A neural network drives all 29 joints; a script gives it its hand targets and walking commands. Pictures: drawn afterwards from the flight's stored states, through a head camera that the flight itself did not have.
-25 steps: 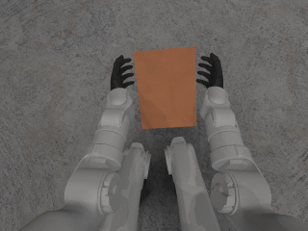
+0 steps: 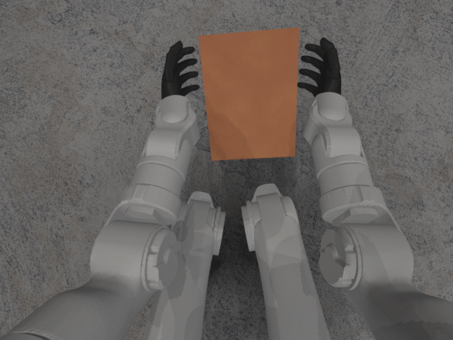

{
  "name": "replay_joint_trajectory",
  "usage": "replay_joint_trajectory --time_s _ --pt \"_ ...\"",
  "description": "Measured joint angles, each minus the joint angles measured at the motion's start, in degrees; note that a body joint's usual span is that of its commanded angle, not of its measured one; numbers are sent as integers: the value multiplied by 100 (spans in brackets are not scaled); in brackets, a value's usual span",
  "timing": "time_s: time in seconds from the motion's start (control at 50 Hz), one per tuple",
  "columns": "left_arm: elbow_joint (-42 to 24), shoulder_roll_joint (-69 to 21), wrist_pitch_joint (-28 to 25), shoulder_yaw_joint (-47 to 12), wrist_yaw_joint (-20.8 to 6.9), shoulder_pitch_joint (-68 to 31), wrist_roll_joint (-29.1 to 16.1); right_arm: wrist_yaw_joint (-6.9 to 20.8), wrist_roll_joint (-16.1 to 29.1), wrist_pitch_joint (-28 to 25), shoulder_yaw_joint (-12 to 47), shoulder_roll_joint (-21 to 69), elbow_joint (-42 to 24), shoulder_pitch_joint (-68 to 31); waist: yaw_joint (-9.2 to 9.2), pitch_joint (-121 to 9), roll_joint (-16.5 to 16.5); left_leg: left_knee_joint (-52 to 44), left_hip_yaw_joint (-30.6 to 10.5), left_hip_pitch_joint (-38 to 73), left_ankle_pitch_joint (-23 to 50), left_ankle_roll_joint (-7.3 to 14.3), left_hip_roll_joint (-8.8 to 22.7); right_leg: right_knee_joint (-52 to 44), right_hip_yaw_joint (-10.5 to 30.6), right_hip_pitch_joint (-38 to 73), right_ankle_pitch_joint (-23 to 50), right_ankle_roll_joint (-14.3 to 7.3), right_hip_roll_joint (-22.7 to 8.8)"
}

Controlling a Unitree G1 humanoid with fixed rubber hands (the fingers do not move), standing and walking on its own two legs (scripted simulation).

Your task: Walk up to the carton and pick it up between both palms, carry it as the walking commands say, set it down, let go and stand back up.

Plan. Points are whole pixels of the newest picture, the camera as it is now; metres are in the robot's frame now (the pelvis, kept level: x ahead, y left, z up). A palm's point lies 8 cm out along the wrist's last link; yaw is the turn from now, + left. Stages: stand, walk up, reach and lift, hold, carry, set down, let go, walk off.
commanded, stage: set down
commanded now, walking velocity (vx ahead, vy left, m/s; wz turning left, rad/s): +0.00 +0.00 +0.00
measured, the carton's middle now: (249, 92) +0.52 -0.06 -0.23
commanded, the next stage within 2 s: none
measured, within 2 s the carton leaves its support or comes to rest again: rests again in 2.00 s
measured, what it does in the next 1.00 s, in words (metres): lowers itself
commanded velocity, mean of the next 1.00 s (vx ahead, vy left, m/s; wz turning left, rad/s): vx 0.00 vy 0.00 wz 0.00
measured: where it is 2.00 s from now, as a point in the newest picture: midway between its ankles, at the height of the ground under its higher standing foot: (233, 259)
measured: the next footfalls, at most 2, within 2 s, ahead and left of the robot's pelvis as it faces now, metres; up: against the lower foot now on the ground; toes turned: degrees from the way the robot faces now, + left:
none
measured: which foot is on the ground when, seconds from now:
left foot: down 0.00-1.00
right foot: down 0.00-1.00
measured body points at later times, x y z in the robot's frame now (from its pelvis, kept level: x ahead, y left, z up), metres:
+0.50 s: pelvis -0.02 +0.00 -0.06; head +0.34 -0.04 +0.21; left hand +0.53 +0.07 -0.20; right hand +0.52 -0.18 -0.21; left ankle +0.10 +0.10 -0.40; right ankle +0.13 -0.10 -0.40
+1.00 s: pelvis +0.02 +0.01 -0.07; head +0.35 -0.02 +0.23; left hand +0.54 +0.07 -0.22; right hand +0.53 -0.18 -0.22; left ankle +0.10 +0.10 -0.40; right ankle +0.13 -0.10 -0.40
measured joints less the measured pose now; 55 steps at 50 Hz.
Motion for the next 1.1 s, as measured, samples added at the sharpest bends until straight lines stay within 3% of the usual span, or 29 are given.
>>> replay_joint_trajectory --time_s 0.18,0.34,0.42,0.46,0.54,0.72,1.1 --pt "-209 78 12 -11 67 -258 -161 18 204 -29 180 -211 49 -387 45 556 -2 370 61 -212 -76 -25 -5 366 -12 -237 -34 21 45" --pt "-630 387 6 -128 121 -849 -521 -90 470 -4 407 -498 -135 -1212 -4 2198 -20 726 126 133 -83 -63 -41 736 -33 102 -34 25 35" --pt "-591 674 265 -541 132 -1394 -834 -127 776 -16 537 -759 -358 -1452 11 2659 42 945 137 116 -54 -108 -111 961 -77 106 -23 9 -32" --pt "-405 677 269 -504 152 -1443 -771 -87 805 4 585 -801 -124 -1525 -24 2617 11 1065 162 97 -88 -116 -127 1100 -93 83 -71 -13 -64" --pt "53 590 200 -25 -16 -1562 -430 155 447 7 340 -738 526 -1758 -117 2377 -57 1220 176 -52 -124 -125 -139 1261 -135 -62 -114 -53 -116" --pt "630 336 135 457 -436 -1256 366 571 13 -60 -60 -694 1236 -1438 -81 1186 -60 1472 101 -738 -263 -106 -154 1460 -306 -703 -282 -142 -253" --pt "354 117 -224 519 -498 -854 612 846 -2 -436 -303 -663 1175 -1127 -68 760 18 1528 174 -989 -482 116 -57 1470 -288 -890 -566 -47 -292"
